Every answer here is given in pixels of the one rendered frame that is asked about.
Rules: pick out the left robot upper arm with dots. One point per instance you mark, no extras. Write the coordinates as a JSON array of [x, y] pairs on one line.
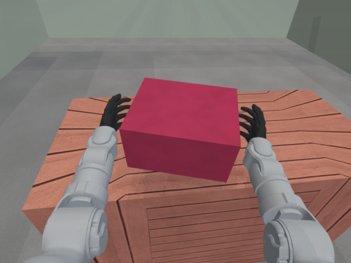
[[74, 235]]

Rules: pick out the robot left forearm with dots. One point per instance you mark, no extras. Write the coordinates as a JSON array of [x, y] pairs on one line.
[[93, 173]]

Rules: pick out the pedestal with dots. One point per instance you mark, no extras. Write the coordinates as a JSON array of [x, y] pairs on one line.
[[155, 217]]

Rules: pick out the robot left hand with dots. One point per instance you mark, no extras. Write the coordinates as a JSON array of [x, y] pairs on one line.
[[110, 116]]

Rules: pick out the carton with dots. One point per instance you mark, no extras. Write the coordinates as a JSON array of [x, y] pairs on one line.
[[183, 129]]

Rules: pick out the robot right hand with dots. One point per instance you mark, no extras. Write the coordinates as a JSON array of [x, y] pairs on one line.
[[257, 128]]

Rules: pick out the right robot upper arm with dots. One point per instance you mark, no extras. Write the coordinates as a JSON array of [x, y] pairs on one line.
[[296, 241]]

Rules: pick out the robot right forearm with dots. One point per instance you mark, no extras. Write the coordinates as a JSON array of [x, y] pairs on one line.
[[272, 188]]

